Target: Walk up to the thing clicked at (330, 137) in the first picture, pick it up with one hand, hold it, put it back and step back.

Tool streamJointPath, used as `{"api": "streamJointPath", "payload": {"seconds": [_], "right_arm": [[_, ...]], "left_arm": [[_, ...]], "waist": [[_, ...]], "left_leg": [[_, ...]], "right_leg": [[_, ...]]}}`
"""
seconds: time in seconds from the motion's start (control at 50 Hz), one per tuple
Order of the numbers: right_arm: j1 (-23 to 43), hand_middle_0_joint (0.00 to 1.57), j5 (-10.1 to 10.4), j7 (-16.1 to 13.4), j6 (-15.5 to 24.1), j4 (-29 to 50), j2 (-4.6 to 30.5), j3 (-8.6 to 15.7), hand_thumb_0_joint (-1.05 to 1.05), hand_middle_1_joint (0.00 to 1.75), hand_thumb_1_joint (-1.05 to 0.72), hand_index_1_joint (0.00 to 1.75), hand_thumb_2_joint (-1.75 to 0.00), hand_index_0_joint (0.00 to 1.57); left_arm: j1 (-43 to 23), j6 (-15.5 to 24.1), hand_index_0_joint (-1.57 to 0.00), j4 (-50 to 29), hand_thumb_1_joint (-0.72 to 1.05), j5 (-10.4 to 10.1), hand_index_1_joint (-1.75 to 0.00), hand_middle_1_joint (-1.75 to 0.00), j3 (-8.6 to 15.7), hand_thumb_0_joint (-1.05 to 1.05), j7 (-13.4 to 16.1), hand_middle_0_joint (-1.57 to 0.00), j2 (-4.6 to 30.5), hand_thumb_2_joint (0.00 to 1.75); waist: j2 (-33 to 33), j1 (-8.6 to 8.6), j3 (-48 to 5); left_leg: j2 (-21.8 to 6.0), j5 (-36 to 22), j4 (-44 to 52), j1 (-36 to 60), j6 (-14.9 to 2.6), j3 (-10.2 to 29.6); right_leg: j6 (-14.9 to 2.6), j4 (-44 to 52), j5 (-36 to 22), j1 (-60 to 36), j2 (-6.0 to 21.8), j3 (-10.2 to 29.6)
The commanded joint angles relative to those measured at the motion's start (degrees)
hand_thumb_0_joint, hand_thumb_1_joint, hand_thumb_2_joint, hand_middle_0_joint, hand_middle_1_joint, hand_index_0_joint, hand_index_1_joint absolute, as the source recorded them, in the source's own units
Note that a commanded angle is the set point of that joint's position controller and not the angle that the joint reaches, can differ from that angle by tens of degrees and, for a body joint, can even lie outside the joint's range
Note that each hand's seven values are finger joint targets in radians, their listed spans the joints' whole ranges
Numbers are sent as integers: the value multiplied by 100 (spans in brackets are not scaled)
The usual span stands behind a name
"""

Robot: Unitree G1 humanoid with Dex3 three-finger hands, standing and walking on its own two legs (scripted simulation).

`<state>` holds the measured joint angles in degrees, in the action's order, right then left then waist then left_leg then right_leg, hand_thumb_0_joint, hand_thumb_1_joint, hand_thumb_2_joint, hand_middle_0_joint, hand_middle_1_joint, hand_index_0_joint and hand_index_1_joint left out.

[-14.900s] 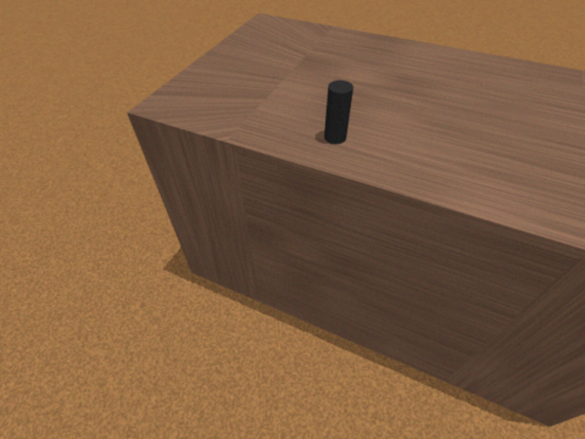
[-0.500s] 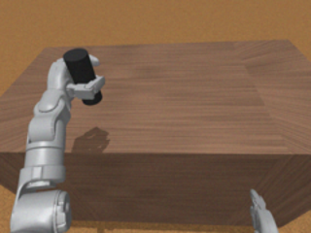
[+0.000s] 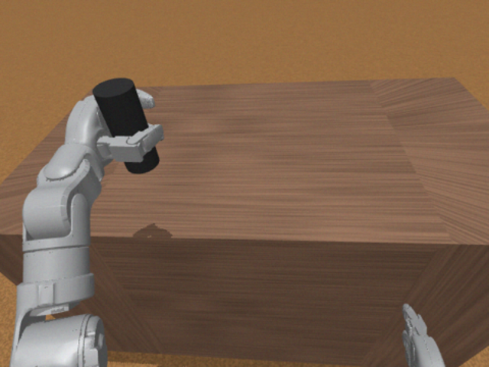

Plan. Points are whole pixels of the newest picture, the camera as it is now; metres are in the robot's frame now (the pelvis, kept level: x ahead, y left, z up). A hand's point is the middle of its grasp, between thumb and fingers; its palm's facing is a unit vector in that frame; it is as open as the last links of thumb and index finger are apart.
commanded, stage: lift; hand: left
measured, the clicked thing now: (129, 129) +0.37 +0.16 +0.26
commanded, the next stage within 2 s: hold in 0.14 s
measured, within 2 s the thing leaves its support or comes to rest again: neither
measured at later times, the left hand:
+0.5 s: hand (125, 127) +0.35 +0.16 +0.27, palm faces +0.00 -1.00 -0.03, open 7.0 cm
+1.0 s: hand (120, 131) +0.34 +0.16 +0.28, palm faces +0.00 -1.00 -0.03, open 7.0 cm
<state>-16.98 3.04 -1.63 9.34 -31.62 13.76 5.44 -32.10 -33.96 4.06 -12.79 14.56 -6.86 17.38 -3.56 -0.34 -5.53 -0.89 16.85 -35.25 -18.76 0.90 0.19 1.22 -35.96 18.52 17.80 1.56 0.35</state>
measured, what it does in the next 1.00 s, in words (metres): stands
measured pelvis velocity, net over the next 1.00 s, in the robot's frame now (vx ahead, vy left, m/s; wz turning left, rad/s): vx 0.01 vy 0.00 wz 0.01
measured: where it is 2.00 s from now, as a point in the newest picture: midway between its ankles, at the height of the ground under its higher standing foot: outside the picture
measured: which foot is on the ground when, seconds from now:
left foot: down 0.00-1.00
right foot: down 0.00-1.00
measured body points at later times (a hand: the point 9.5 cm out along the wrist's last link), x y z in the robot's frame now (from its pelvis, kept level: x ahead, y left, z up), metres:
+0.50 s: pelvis +0.01 +0.00 +0.00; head -0.03 -0.03 +0.45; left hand +0.34 +0.21 +0.28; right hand +0.17 -0.26 -0.07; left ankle +0.02 +0.13 -0.73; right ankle +0.01 -0.13 -0.73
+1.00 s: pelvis +0.01 +0.00 +0.00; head -0.04 -0.03 +0.45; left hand +0.33 +0.21 +0.28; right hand +0.18 -0.26 -0.07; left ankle +0.02 +0.13 -0.73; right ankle +0.01 -0.13 -0.73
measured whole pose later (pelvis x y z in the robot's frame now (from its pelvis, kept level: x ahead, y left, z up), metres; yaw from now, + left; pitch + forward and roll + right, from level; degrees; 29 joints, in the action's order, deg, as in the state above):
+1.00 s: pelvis +0.01 +0.00 +0.00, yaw +0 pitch -1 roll +0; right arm -16.3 4.2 -0.7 12.2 -34.5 14.4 6.1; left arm -27.8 -45.1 -9.3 -15.7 16.8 -7.4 17.9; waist -4.4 -1.8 -6.6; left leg -0.7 17.6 -35.3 -17.1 0.8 0.5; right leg 1.3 -35.8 19.3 16.0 1.8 0.0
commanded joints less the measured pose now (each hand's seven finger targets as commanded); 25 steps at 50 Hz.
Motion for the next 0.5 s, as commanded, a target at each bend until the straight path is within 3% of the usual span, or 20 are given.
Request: {"api": "streamJointPath", "payload": {"seconds": [0.0, 0.06, 0.12, 0.16, 0.18, 0.24, 0.3, 0.38, 0.4, 0.44, 0.48], "right_arm": [[769, 5, 43, -36, 414, 831, 722, 209, 0, 5, 55, 5, -5, 5], [805, 5, 60, -59, 472, 902, 784, 271, 0, 5, 54, 5, -5, 5], [769, 5, 50, -54, 509, 765, 619, 113, 0, 5, 55, 5, -5, 5], [817, 5, 54, -79, 540, 876, 808, 265, 0, 5, 54, 5, -5, 5], [832, 5, 62, -69, 545, 819, 684, 144, 0, 5, 54, 5, -5, 5], [764, 5, 68, -68, 566, 692, 752, 231, 0, 5, 54, 5, -5, 5], [890, 5, 89, -58, 605, 880, 671, 111, 0, 5, 54, 5, -5, 5], [747, 5, 96, -74, 629, 792, 859, 313, 0, 5, 54, 5, -5, 5], [702, 5, 96, -48, 643, 699, 761, 226, 0, 5, 54, 5, -5, 5], [818, 5, 119, -44, 636, 830, 837, 300, 0, 5, 54, 5, -5, 5], [778, 5, 122, -13, 637, 749, 683, 163, 0, 5, 54, 5, -5, 5]], "left_arm": [[-2649, 326, -140, -1479, 47, -147, -146, -146, 431, 0, 33, -138, 1155, 134], [-2638, 240, -140, -1523, 47, -134, -146, -146, 383, 0, 31, -139, 1145, 134], [-2443, 177, -142, -1556, 48, -167, -148, -148, 417, 0, 21, -141, 1112, 135], [-2511, 119, -142, -1615, 46, -171, -149, -148, 519, 0, 36, -141, 1242, 135], [-2497, 92, -142, -1676, 45, -181, -149, -148, 443, 0, 37, -142, 1158, 135], [-2462, 19, -139, -1735, 44, -183, -146, -145, 468, 0, 24, -138, 1202, 130], [-2457, -62, -138, -1848, 46, -221, -144, -143, 477, 0, 14, -138, 1181, 128], [-2328, -170, -137, -1940, 48, -266, -142, -141, 500, 0, -49, -136, 1167, 127], [-2341, -180, -136, -1965, 45, -267, -141, -141, 524, 0, -45, -135, 1176, 126], [-2334, -265, -136, -2018, 46, -266, -141, -141, 524, 0, -39, -136, 1219, 126], [-2253, -299, -136, -2086, 45, -273, -141, -141, 547, 0, -36, -135, 1189, 126]], "waist": [[307, -70, -939], [312, -4, -1092], [337, -70, -1014], [426, -27, -1154], [370, -72, -1105], [326, -41, -1117], [400, -70, -1133], [404, -5, -1031], [363, -56, -965], [362, -49, -1108], [404, -128, -999]], "left_leg": [[137, -467, 557, 705, -177, -72], [128, -457, 572, 839, -170, -52], [148, -747, 499, 784, -195, -77], [151, -808, 480, 855, -198, -82], [170, -833, 462, 832, -199, -95], [158, -854, 474, 873, -187, -83], [164, -812, 484, 883, -203, -66], [141, -847, 496, 923, -181, -52], [124, -855, 511, 882, -169, -33], [163, -1016, 459, 906, -182, -60], [168, -1004, 456, 847, -186, -66]], "right_leg": [[-87, 744, -584, 145, -136, -303], [-90, 749, -554, 147, -157, -304], [-65, 715, -852, 58, -121, -291], [-50, 723, -908, 18, -128, -280], [-52, 718, -934, -24, -114, -274], [-68, 698, -949, 35, -129, -280], [-63, 729, -888, -24, -126, -285], [-65, 718, -915, 77, -156, -303], [-74, 684, -912, 64, -164, -327], [-61, 693, -1087, 1, -141, -297], [-59, 685, -1049, -14, -142, -297]]}}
